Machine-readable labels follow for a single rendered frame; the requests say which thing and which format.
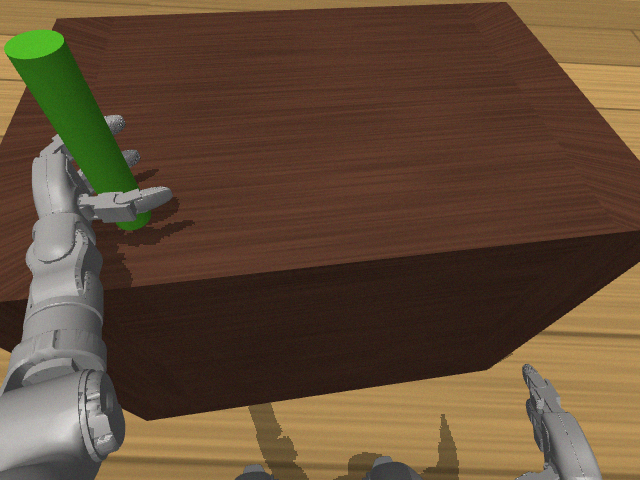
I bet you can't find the left robot hand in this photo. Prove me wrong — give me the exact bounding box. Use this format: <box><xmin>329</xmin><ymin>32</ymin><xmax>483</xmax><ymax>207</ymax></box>
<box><xmin>32</xmin><ymin>115</ymin><xmax>173</xmax><ymax>226</ymax></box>

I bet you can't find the right robot hand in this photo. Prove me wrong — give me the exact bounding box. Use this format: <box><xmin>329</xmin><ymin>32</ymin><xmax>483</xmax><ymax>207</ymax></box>
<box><xmin>514</xmin><ymin>364</ymin><xmax>603</xmax><ymax>480</ymax></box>

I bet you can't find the left robot arm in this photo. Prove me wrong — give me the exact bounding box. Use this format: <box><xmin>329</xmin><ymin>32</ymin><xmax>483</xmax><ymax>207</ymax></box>
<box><xmin>0</xmin><ymin>213</ymin><xmax>125</xmax><ymax>480</ymax></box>

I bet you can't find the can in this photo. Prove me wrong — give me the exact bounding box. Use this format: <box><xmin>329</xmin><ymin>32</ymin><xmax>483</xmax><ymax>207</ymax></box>
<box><xmin>4</xmin><ymin>30</ymin><xmax>151</xmax><ymax>231</ymax></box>

